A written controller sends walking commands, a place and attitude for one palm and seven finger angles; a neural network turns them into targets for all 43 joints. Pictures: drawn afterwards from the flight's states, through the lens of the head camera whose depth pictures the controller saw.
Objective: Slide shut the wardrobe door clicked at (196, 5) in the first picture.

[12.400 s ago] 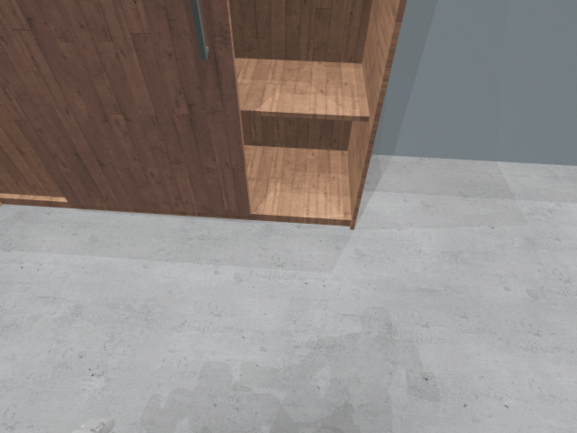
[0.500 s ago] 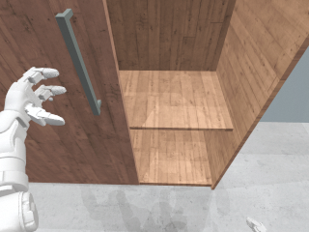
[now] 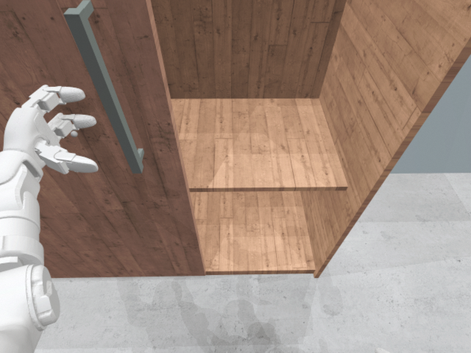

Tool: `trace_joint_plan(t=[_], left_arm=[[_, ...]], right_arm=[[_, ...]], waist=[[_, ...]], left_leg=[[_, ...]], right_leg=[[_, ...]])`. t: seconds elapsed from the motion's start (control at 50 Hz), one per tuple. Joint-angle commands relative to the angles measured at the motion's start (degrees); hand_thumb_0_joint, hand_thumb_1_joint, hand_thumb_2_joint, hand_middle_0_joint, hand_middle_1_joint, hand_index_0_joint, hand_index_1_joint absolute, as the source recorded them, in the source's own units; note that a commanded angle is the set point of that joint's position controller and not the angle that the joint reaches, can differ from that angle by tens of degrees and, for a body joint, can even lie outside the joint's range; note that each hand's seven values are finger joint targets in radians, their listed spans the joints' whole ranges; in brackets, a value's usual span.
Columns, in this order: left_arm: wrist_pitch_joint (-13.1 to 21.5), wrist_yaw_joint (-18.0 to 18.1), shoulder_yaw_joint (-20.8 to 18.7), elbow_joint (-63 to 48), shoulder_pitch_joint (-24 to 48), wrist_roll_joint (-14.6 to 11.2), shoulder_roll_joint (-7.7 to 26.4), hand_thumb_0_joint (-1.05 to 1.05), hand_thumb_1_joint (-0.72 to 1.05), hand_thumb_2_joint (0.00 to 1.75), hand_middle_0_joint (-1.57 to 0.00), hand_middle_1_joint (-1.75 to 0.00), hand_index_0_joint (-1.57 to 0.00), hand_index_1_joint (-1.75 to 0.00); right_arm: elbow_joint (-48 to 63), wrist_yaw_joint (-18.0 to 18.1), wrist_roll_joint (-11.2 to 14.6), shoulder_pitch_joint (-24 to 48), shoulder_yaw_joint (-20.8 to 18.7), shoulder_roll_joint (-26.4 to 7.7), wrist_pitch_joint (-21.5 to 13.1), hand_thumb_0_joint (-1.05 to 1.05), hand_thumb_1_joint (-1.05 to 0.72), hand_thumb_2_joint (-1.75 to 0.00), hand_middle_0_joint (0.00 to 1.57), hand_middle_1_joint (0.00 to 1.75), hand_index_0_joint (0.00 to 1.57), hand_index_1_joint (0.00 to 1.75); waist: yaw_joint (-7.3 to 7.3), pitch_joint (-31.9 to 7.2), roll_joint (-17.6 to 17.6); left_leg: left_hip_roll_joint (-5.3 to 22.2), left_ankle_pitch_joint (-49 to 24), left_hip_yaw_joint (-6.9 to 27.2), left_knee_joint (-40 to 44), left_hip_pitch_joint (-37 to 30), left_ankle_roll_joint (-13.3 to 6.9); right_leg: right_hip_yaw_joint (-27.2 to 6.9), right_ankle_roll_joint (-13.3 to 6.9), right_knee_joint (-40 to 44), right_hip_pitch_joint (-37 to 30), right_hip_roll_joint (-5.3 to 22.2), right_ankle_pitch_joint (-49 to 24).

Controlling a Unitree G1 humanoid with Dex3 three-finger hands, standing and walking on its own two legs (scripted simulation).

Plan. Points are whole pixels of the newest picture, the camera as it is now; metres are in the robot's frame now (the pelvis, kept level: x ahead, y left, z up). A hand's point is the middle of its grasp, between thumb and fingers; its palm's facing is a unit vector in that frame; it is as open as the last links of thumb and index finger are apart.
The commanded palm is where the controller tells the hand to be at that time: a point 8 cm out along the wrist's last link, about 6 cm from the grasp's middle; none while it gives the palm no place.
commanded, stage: move the hooked fingers beside the handle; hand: left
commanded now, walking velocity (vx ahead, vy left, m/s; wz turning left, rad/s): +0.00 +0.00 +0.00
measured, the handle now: (116, 103) +0.48 +0.19 +0.18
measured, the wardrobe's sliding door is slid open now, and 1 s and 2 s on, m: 0.46 0.46 0.46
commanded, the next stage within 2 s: feel for the door with the fingertips in 0.66 s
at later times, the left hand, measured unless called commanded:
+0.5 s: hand (74, 137) +0.42 +0.25 +0.16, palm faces +0.02 -1.00 -0.03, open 14.0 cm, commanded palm +0.39 +0.30 +0.15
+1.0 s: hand (74, 144) +0.41 +0.25 +0.15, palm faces +0.01 -1.00 -0.02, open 14.0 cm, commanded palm +0.39 +0.29 +0.15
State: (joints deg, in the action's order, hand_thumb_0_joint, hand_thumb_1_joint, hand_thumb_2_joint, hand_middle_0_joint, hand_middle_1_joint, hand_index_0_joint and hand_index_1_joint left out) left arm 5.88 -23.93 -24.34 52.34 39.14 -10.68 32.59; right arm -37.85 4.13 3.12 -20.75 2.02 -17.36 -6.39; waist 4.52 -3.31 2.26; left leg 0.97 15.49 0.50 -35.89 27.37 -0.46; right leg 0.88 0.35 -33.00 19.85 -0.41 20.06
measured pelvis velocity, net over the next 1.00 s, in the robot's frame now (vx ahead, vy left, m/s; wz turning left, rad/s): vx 0.00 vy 0.00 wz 0.01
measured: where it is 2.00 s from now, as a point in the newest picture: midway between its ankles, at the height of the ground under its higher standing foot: outside the picture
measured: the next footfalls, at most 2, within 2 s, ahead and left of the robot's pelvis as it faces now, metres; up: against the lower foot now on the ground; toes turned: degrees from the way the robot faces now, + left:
none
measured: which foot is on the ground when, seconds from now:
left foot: down 0.00-1.00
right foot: down 0.00-1.00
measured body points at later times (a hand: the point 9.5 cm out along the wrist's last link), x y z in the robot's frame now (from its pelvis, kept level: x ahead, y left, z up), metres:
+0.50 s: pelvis +0.00 +0.00 +0.00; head +0.03 +0.00 +0.45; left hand +0.41 +0.31 +0.16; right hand +0.08 -0.27 -0.11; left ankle +0.02 +0.11 -0.73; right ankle -0.04 -0.13 -0.73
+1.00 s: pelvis +0.00 +0.00 +0.00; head +0.02 +0.00 +0.45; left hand +0.40 +0.30 +0.16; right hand +0.09 -0.27 -0.10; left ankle +0.02 +0.11 -0.73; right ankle -0.04 -0.13 -0.73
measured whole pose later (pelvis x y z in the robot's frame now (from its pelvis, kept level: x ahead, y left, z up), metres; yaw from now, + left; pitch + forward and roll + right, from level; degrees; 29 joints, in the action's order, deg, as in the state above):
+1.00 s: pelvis +0.00 +0.00 +0.00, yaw +1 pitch +6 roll -2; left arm 5.2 -23.5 -22.4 46.8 35.1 -12.6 29.8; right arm -37.0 4.0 3.7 -19.8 1.9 -17.3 -5.7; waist 3.5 -3.8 2.5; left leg 1.0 15.7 1.2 -36.6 27.1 -0.4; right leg 1.5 0.3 -33.1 19.1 -0.6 20.1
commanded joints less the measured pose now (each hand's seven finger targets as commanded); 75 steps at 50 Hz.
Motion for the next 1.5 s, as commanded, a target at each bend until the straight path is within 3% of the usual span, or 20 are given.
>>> trace_joint_plan(t=[0.0, 0.2, 0.26, 0.34, 0.52, 0.58, 0.72, 0.82, 0.86, 0.92, 0.98, 1.04, 1.08, 1.12, 1.22, 1.28, 1.32, 1.38, 1.44, 1.48], left_arm=[[4.11, 0.07, -2.94, -13.81, 23.64, -1.62, 17.29, 0.0, -0.5, 0.3, -0.3, -1.2, -0.3, -1.2], [3.79, 0.51, -4.35, -13.28, 24.01, -1.11, 19.49, 0.0, -0.5, 0.3, -0.3, -1.2, -0.3, -1.2], [4.36, -0.08, -2.63, -13.52, 24.89, -1.27, 17.7, 0.0, -0.5, 0.3, -0.3, -1.2, -0.3, -1.2], [4.09, -0.68, -0.28, -12.86, 24.63, -2.13, 14.36, 0.0, -0.5, 0.3, -0.3, -1.2, -0.3, -1.2], [3.78, 0.69, -4.62, -13.24, 21.58, -2.04, 18.48, 0.0, -0.5, 0.3, -0.3, -1.2, -0.3, -1.2], [4.42, 0.64, -5.46, -14.93, 22.66, -1.6, 20.24, 0.0, -0.5, 0.3, -0.3, -1.2, -0.3, -1.2], [3.78, -1.1, -4.77, -14.91, 20.77, -2.47, 19.04, 0.0, -0.5, 0.3, -0.3, -1.2, -0.3, -1.2], [3.04, -1.65, -1.21, -15.34, 20.13, -3.45, 14.17, 0.0, -0.5, 0.3, -0.3, -1.2, -0.3, -1.2], [2.78, -1.27, -1.13, -15.01, 21.73, -3.64, 13.95, 0.0, -0.5, 0.3, -0.3, -1.2, -0.3, -1.2], [3.6, 0.02, 0.36, -21.09, 22.76, -3.26, 12.31, 0.0, -0.5, 0.3, -0.3, -1.2, -0.3, -1.2], [2.69, 1.64, -0.01, -18.02, 20.28, -3.45, 11.67, 0.0, -0.5, 0.3, -0.3, -1.2, -0.3, -1.2], [2.5, 3.05, 0.48, -19.45, 22.1, -2.78, 10.88, 0.0, -0.5, 0.3, -0.3, -1.2, -0.3, -1.2], [2.61, 4.17, -0.65, -20.97, 20.24, -2.46, 11.87, 0.0, -0.5, 0.3, -0.3, -1.2, -0.3, -1.2], [2.68, 4.99, 0.28, -21.9, 22.72, -2.12, 10.96, 0.0, -0.5, 0.3, -0.3, -1.2, -0.3, -1.2], [2.15, 5.79, -0.33, -16.45, 24.77, -1.38, 12.28, 0.0, -0.5, 0.3, -0.3, -1.2, -0.3, -1.2], [3.24, 5.53, 0.24, -16.96, 25.89, -0.56, 12.13, 0.0, -0.5, 0.3, -0.3, -1.2, -0.3, -1.2], [3.64, 5.17, 1.15, -17.54, 25.54, -1.11, 10.59, 0.0, -0.5, 0.3, -0.3, -1.2, -0.3, -1.2], [3.03, 4.59, 0.75, -12.7, 24.25, -1.7, 10.41, 0.0, -0.5, 0.3, -0.3, -1.2, -0.3, -1.2], [3.25, 4.37, 1.95, -13.02, 28.15, -1.36, 10.16, 0.0, -0.5, 0.3, -0.3, -1.2, -0.3, -1.2], [3.61, 4.66, -0.27, -13.5, 26.91, -0.94, 12.96, 0.0, -0.5, 0.3, -0.3, -1.2, -0.3, -1.2]], right_arm=[[6.25, 0.46, 0.06, -1.27, -3.63, -8.9, -1.95, 0.0, -0.9, -0.9, 0.2, 0.3, 0.2, 0.3], [6.58, 0.73, 0.09, -1.11, -3.32, -8.92, -1.58, 0.0, -0.9, -0.9, 0.2, 0.3, 0.2, 0.3], [6.64, 0.81, 0.1, -1.09, -3.25, -8.77, -1.85, 0.0, -0.9, -0.9, 0.2, 0.3, 0.2, 0.3], [6.38, 0.85, 0.25, -1.04, -3.27, -8.73, -2.01, 0.0, -0.9, -0.9, 0.2, 0.3, 0.2, 0.3], [7.02, 0.59, 0.1, -0.81, -3.38, -8.85, -1.42, 0.0, -0.9, -0.9, 0.2, 0.3, 0.2, 0.3], [7.22, 0.58, 0.05, -0.66, -3.29, -8.92, -1.25, 0.0, -0.9, -0.9, 0.2, 0.3, 0.2, 0.3], [7.69, 0.63, 0.36, -0.23, -3.25, -8.82, -1.24, 0.0, -0.9, -0.9, 0.2, 0.3, 0.2, 0.3], [7.59, 0.65, 0.56, 0.29, -3.27, -8.54, -1.49, 0.0, -0.9, -0.9, 0.2, 0.3, 0.2, 0.3], [7.07, 0.76, 0.51, 0.16, -3.38, -8.65, -1.64, 0.0, -0.9, -0.9, 0.2, 0.3, 0.2, 0.3], [7.68, 0.51, 0.42, 1.0, -3.39, -8.04, -2.15, 0.0, -0.9, -0.9, 0.2, 0.3, 0.2, 0.3], [6.99, 0.58, 0.34, 1.11, -3.13, -8.13, -1.89, 0.0, -0.9, -0.9, 0.2, 0.3, 0.2, 0.3], [7.34, 0.48, 0.43, 1.84, -3.1, -7.75, -2.3, 0.0, -0.9, -0.9, 0.2, 0.3, 0.2, 0.3], [7.61, 0.35, 0.19, 2.01, -3.1, -7.79, -2.3, 0.0, -0.9, -0.9, 0.2, 0.3, 0.2, 0.3], [7.58, 0.33, 0.28, 2.43, -2.87, -7.38, -2.3, 0.0, -0.9, -0.9, 0.2, 0.3, 0.2, 0.3], [6.76, 0.6, 0.21, 1.67, -2.63, -7.76, -1.99, 0.0, -0.9, -0.9, 0.2, 0.3, 0.2, 0.3], [6.72, 0.45, 0.01, 1.12, -2.89, -7.59, -2.12, 0.0, -0.9, -0.9, 0.2, 0.3, 0.2, 0.3], [6.77, 0.29, 0.11, 0.79, -3.09, -7.46, -2.14, 0.0, -0.9, -0.9, 0.2, 0.3, 0.2, 0.3], [5.85, 0.29, 0.08, 0.21, -3.1, -7.86, -1.85, 0.0, -0.9, -0.9, 0.2, 0.3, 0.2, 0.3], [5.7, 0.36, 0.28, 0.04, -3.18, -7.88, -1.76, 0.0, -0.9, -0.9, 0.2, 0.3, 0.2, 0.3], [5.37, 0.26, 0.08, -0.72, -3.38, -8.17, -1.58, 0.0, -0.9, -0.9, 0.2, 0.3, 0.2, 0.3]], waist=[[0.28, -17.26, 2.67], [0.1, -15.84, 3.9], [0.55, -17.05, 5.7], [1.19, -17.14, 3.21], [-0.29, -18.14, 1.08], [-0.49, -18.1, 2.82], [-0.23, -17.36, 2.64], [0.32, -15.88, 3.04], [0.74, -15.1, 2.0], [0.27, -18.99, 5.65], [0.16, -15.57, 1.39], [-0.12, -16.04, 3.96], [-0.81, -17.54, 2.68], [-0.17, -16.73, 4.12], [0.39, -14.39, 0.74], [0.03, -17.44, 4.49], [0.32, -19.19, 2.62], [0.38, -15.81, -0.26], [1.23, -15.07, 0.95], [0.41, -17.35, 1.75]], left_leg=[[-0.36, -16.46, 1.43, 1.85, -18.42, -2.18], [-0.6, -12.29, 1.35, 2.35, -16.4, -2.22], [-0.49, -12.78, 1.76, 2.16, -18.61, -2.0], [-0.36, -13.4, 2.0, 2.08, -19.24, -2.05], [-0.65, -14.85, 1.25, 1.67, -16.96, -2.31], [-0.59, -14.91, 1.12, 1.51, -17.01, -2.37], [-0.78, -14.34, 1.01, 1.67, -16.82, -2.43], [-0.75, -12.95, 1.1, 1.81, -17.16, -2.35], [-0.66, -11.81, 1.33, 1.94, -17.02, -2.35], [-0.77, -14.27, 1.71, 1.75, -20.61, -2.09], [-0.56, -12.69, 1.72, 2.24, -17.96, -2.25], [-0.67, -11.09, 1.82, 2.78, -18.43, -1.92], [-0.57, -12.71, 1.75, 2.46, -18.88, -2.09], [-0.54, -12.46, 1.82, 2.77, -19.01, -1.84], [-0.63, -10.42, 1.32, 3.02, -15.89, -2.05], [-0.61, -12.91, 1.39, 2.15, -18.65, -1.82], [-0.48, -14.66, 1.62, 2.07, -19.95, -1.73], [-0.59, -13.35, 1.18, 1.91, -17.21, -2.06], [-0.73, -11.32, 1.14, 2.24, -16.77, -2.08], [-0.74, -13.58, 1.09, 1.57, -17.54, -2.17]], right_leg=[[1.37, -1.31, 3.57, 2.3, -1.41, -20.53], [1.21, -1.4, 3.91, 2.75, -1.37, -16.95], [1.31, -1.58, 3.82, 3.82, -1.43, -16.51], [1.54, -1.46, 3.99, 4.16, -1.53, -17.14], [1.14, -1.26, 3.44, 1.21, -1.37, -20.05], [1.0, -1.47, 3.3, 0.89, -1.29, -20.01], [1.03, -1.27, 3.51, 1.25, -1.39, -20.26], [1.25, -1.36, 4.06, 2.93, -1.5, -18.37], [1.34, -1.27, 4.34, 3.8, -1.49, -17.25], [1.26, -1.57, 3.9, 2.89, -1.39, -18.43], [1.52, -1.52, 4.49, 2.8, -1.44, -17.05], [1.44, -1.53, 4.23, 3.1, -1.27, -15.59], [1.29, -1.64, 4.14, 1.6, -1.29, -16.96], [1.33, -1.5, 4.01, 2.12, -1.29, -17.06], [1.06, -1.22, 4.21, 1.91, -1.23, -16.44], [0.79, -1.65, 3.78, 1.72, -1.17, -17.7], [1.03, -1.46, 3.6, 1.28, -1.41, -19.32], [1.07, -1.37, 4.07, 1.66, -1.45, -19.23], [0.94, -1.17, 4.24, 2.99, -1.31, -17.51], [0.8, -1.45, 3.84, 1.6, -1.29, -19.25]])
